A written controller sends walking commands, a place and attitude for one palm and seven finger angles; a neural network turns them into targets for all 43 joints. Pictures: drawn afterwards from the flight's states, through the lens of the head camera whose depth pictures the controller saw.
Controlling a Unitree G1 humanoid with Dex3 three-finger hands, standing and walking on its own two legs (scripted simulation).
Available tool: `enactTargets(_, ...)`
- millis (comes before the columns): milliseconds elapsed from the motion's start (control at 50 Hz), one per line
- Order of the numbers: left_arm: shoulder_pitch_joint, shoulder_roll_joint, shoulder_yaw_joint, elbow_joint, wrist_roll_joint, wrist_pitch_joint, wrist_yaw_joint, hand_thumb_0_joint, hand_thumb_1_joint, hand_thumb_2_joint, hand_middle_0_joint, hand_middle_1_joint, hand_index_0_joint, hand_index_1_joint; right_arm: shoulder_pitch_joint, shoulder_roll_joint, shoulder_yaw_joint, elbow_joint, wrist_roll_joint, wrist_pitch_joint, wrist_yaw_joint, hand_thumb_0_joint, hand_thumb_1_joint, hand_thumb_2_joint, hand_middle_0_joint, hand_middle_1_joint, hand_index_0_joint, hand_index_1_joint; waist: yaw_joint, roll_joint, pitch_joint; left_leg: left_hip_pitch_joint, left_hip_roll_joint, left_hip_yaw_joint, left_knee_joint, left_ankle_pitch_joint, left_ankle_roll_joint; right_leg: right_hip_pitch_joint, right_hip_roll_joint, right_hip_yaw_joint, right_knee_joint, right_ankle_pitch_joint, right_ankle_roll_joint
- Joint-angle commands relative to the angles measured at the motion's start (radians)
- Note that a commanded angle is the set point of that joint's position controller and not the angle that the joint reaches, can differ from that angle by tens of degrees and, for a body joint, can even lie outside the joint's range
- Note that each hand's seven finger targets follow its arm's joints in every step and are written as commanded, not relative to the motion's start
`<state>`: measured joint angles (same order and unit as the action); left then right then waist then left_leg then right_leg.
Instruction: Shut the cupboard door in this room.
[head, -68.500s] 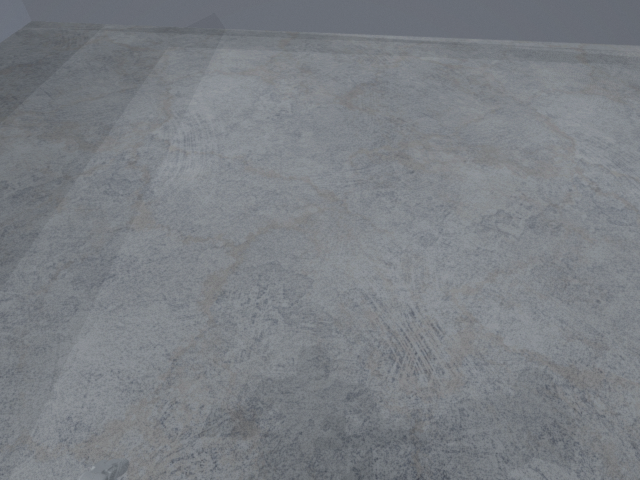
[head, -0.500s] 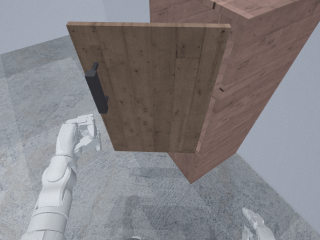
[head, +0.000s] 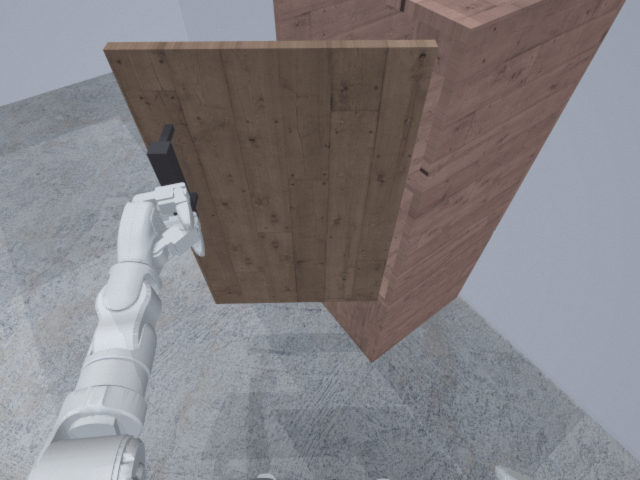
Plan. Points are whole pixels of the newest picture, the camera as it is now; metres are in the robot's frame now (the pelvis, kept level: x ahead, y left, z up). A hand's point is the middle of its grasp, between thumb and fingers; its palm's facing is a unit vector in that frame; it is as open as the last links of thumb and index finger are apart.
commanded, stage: bring the fist close to the handle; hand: left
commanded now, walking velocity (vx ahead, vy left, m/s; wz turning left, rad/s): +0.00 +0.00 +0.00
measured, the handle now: (179, 178) +0.50 +0.21 +0.09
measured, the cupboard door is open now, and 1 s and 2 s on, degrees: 55 45 34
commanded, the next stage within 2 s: push the door shut along its arc in 0.16 s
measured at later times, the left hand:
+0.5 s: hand (201, 219) +0.42 +0.16 +0.09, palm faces -0.02 -1.00 -0.01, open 3.1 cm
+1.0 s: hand (207, 191) +0.48 +0.17 +0.09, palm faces -0.13 -0.99 +0.00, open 3.1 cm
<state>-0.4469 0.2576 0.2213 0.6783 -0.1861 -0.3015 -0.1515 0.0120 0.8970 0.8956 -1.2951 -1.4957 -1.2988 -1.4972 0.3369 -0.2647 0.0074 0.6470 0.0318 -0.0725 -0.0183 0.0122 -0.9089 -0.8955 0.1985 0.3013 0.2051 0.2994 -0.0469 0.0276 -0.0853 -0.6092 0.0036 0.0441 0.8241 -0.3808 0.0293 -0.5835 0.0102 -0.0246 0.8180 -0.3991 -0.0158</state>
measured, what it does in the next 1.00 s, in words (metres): stands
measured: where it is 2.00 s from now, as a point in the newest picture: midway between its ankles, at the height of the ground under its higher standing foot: outside the picture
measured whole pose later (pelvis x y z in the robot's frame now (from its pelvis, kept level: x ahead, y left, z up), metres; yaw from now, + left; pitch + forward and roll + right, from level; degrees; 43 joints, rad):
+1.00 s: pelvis -0.01 +0.00 -0.02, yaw +0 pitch +16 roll -2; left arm -0.90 0.45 0.27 1.16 -0.16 -0.33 -0.34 0.01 0.90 0.90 -1.30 -1.50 -1.32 -1.50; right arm 0.39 -0.29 0.02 0.68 0.02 -0.04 -0.02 0.01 -0.91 -0.90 0.20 0.30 0.21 0.30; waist -0.13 0.03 -0.09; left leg -0.82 0.01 0.02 0.94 -0.40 0.03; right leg -0.77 0.02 -0.05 0.90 -0.41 -0.01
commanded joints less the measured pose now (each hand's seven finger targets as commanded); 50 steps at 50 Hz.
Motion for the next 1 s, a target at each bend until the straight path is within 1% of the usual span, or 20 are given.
enactTargets(0,-0.291,0.221,0.078,-0.167,-0.017,-0.019,0.009,0.0,0.9,0.9,-1.3,-1.5,-1.3,-1.5,-0.013,-0.146,-0.051,-0.141,0.011,-0.029,-0.015,0.0,-0.9,-0.9,0.2,0.3,0.2,0.3,0.021,-0.057,-0.251,0.133,-0.006,-0.036,-0.119,0.211,0.001,0.148,0.005,0.015,-0.128,0.297,0.0)
enactTargets(40,-0.394,0.18,0.04,-0.226,-0.019,-0.041,0.019,0.0,0.9,0.9,-1.3,-1.5,-1.3,-1.5,-0.021,-0.135,-0.048,-0.142,0.01,-0.033,-0.018,0.0,-0.9,-0.9,0.2,0.3,0.2,0.3,0.004,-0.029,-0.263,0.169,-0.005,-0.042,-0.123,0.189,0.001,0.126,0.01,0.011,-0.131,0.266,-0.002)
enactTargets(80,-0.429,0.225,0.067,-0.273,-0.017,-0.079,0.032,0.0,0.9,0.9,-1.3,-1.5,-1.3,-1.5,-0.018,-0.14,-0.05,-0.135,0.005,-0.038,-0.025,0.0,-0.9,-0.9,0.2,0.3,0.2,0.3,0.0,-0.035,-0.3,0.182,-0.001,-0.046,-0.113,0.186,0.003,0.136,0.014,0.016,-0.126,0.255,-0.002)
enactTargets(140,-0.489,0.19,0.028,-0.272,-0.01,-0.122,0.033,0.0,0.9,0.9,-1.3,-1.5,-1.3,-1.5,-0.025,-0.13,-0.047,-0.116,0.004,-0.049,-0.026,0.0,-0.9,-0.9,0.2,0.3,0.2,0.3,-0.017,0.022,-0.316,0.208,-0.001,-0.05,-0.104,0.177,0.001,0.107,0.015,0.018,-0.115,0.249,-0.004)
enactTargets(160,-0.462,0.216,0.054,-0.228,-0.007,-0.124,0.03,0.0,0.9,0.9,-1.3,-1.5,-1.3,-1.5,-0.019,-0.134,-0.048,-0.107,0.003,-0.05,-0.027,0.0,-0.9,-0.9,0.2,0.3,0.2,0.3,-0.007,0.008,-0.316,0.196,0.0,-0.053,-0.102,0.167,-0.001,0.108,0.015,0.017,-0.112,0.238,-0.004)
enactTargets(240,-0.457,0.208,0.029,-0.079,0.001,-0.081,0.002,0.0,0.9,0.9,-1.3,-1.5,-1.3,-1.5,-0.018,-0.14,-0.044,-0.098,0.011,-0.04,-0.028,0.0,-0.9,-0.9,0.2,0.3,0.2,0.3,-0.024,-0.007,-0.241,0.138,-0.004,-0.053,-0.11,0.096,0.001,0.072,0.009,0.022,-0.134,0.174,-0.001)
enactTargets(320,-0.558,0.22,0.016,-0.027,-0.006,-0.049,-0.033,0.0,0.9,0.9,-1.3,-1.5,-1.3,-1.5,-0.009,-0.148,-0.041,-0.104,0.016,-0.033,-0.033,0.0,-0.9,-0.9,0.2,0.3,0.2,0.3,-0.035,-0.005,-0.259,0.144,-0.005,-0.061,-0.104,0.108,0.002,0.062,0.008,0.018,-0.129,0.185,-0.004)
enactTargets(340,-0.621,0.202,-0.004,-0.035,-0.011,-0.055,-0.04,0.0,0.9,0.9,-1.3,-1.5,-1.3,-1.5,-0.007,-0.145,-0.04,-0.102,0.014,-0.035,-0.034,0.0,-0.9,-0.9,0.2,0.3,0.2,0.3,-0.05,-0.004,-0.271,0.156,-0.005,-0.063,-0.098,0.113,0.003,0.051,0.009,0.018,-0.126,0.193,-0.002)
enactTargets(380,-0.675,0.266,0.048,-0.02,-0.014,-0.078,-0.043,0.0,0.9,0.9,-1.3,-1.5,-1.3,-1.5,0.007,-0.154,-0.041,-0.092,0.011,-0.036,-0.037,0.0,-0.9,-0.9,0.2,0.3,0.2,0.3,-0.042,-0.005,-0.301,0.161,-0.003,-0.072,-0.088,0.123,0.001,0.048,0.013,0.017,-0.112,0.193,-0.006)
enactTargets(440,-0.742,0.244,0.027,0.034,-0.009,-0.107,-0.05,0.0,0.9,0.9,-1.3,-1.5,-1.3,-1.5,0.011,-0.148,-0.039,-0.085,0.009,-0.04,-0.035,0.0,-0.9,-0.9,0.2,0.3,0.2,0.3,-0.057,0.005,-0.32,0.161,-0.002,-0.073,-0.069,0.136,-0.001,0.02,0.013,0.017,-0.092,0.208,-0.004)
enactTargets(500,-0.755,0.326,0.077,0.129,0.012,-0.108,-0.06,0.0,0.9,0.9,-1.3,-1.5,-1.3,-1.5,0.04,-0.163,-0.036,-0.07,0.005,-0.034,-0.032,0.0,-0.9,-0.9,0.2,0.3,0.2,0.3,-0.058,-0.014,-0.33,0.105,-0.004,-0.077,-0.054,0.136,0.002,0.022,0.012,0.024,-0.073,0.211,-0.004)
enactTargets(600,-0.836,0.334,0.061,0.18,0.022,-0.094,-0.109,0.0,0.9,0.9,-1.3,-1.5,-1.3,-1.5,0.076,-0.173,-0.045,-0.064,0.005,-0.025,-0.027,0.0,-0.9,-0.9,0.2,0.3,0.2,0.3,-0.082,0.041,-0.387,0.134,0.001,-0.083,-0.025,0.191,0.001,-0.021,0.015,0.023,-0.051,0.255,-0.006)
enactTargets(620,-0.84,0.293,0.03,0.184,0.016,-0.088,-0.122,0.0,0.9,0.9,-1.3,-1.5,-1.3,-1.5,0.08,-0.17,-0.045,-0.066,0.006,-0.024,-0.024,0.0,-0.9,-0.9,0.2,0.3,0.2,0.3,-0.09,0.041,-0.393,0.151,0.001,-0.083,-0.022,0.205,0.001,-0.031,0.017,0.018,-0.052,0.264,-0.006)
enactTargets(680,-0.844,0.346,0.074,0.22,0.004,-0.082,-0.151,0.0,0.9,0.9,-1.3,-1.5,-1.3,-1.5,0.11,-0.184,-0.048,-0.059,0.002,-0.016,-0.026,0.0,-0.9,-0.9,0.2,0.3,0.2,0.3,-0.087,0.009,-0.424,0.13,0.003,-0.086,-0.007,0.239,0.004,-0.007,0.021,0.017,-0.041,0.297,-0.008)
enactTargets(700,-0.873,0.33,0.054,0.201,0.002,-0.083,-0.162,0.0,0.9,0.9,-1.3,-1.5,-1.3,-1.5,0.11,-0.182,-0.049,-0.059,0.004,-0.016,-0.025,0.0,-0.9,-0.9,0.2,0.3,0.2,0.3,-0.098,0.03,-0.439,0.148,0.006,-0.086,-0.002,0.257,0.003,-0.023,0.02,0.019,-0.037,0.311,-0.005)
enactTargets(740,-0.894,0.304,0.032,0.218,-0.001,-0.08,-0.174,0.0,0.9,0.9,-1.3,-1.5,-1.3,-1.5,0.118,-0.182,-0.049,-0.053,0.002,-0.013,-0.022,0.0,-0.9,-0.9,0.2,0.3,0.2,0.3,-0.108,0.037,-0.412,0.154,0.009,-0.091,0.001,0.237,0.001,-0.067,0.023,0.01,-0.042,0.275,-0.005)
enactTargets(780,-0.92,0.342,0.059,0.248,-0.002,-0.08,-0.179,0.0,0.9,0.9,-1.3,-1.5,-1.3,-1.5,0.133,-0.189,-0.049,-0.044,-0.001,-0.01,-0.024,0.0,-0.9,-0.9,0.2,0.3,0.2,0.3,-0.117,0.022,-0.38,0.117,0.008,-0.093,0.005,0.213,0.005,-0.074,0.027,0.012,-0.044,0.254,-0.007)
enactTargets(800,-0.935,0.374,0.08,0.238,0.001,-0.083,-0.18,0.0,0.9,0.9,-1.3,-1.5,-1.3,-1.5,0.138,-0.194,-0.051,-0.044,0.0,-0.008,-0.024,0.0,-0.9,-0.9,0.2,0.3,0.2,0.3,-0.115,0.012,-0.405,0.117,0.01,-0.097,0.005,0.223,0.005,-0.063,0.026,0.013,-0.038,0.264,-0.006)
enactTargets(880,-0.957,0.36,0.06,0.218,0.008,-0.097,-0.194,0.0,0.9,0.9,-1.3,-1.5,-1.3,-1.5,0.152,-0.19,-0.054,-0.045,-0.003,-0.005,-0.019,0.0,-0.9,-0.9,0.2,0.3,0.2,0.3,-0.114,0.082,-0.453,0.176,0.012,-0.104,0.02,0.275,0.0,-0.092,0.03,0.006,-0.024,0.279,-0.012)
enactTargets(980,-1.057,0.354,0.03,0.253,0.018,-0.087,-0.2,0.0,0.9,0.9,-1.3,-1.5,-1.3,-1.5,0.169,-0.197,-0.052,-0.027,-0.003,-0.002,-0.018,0.0,-0.9,-0.9,0.2,0.3,0.2,0.3,-0.155,0.086,-0.406,0.171,0.018,-0.119,0.024,0.234,0.001,-0.167,0.034,0.001,-0.029,0.221,-0.012)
